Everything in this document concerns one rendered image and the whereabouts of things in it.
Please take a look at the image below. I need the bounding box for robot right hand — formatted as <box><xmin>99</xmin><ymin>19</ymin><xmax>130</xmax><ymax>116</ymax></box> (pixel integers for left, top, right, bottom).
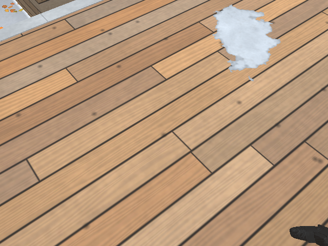
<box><xmin>290</xmin><ymin>224</ymin><xmax>328</xmax><ymax>246</ymax></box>

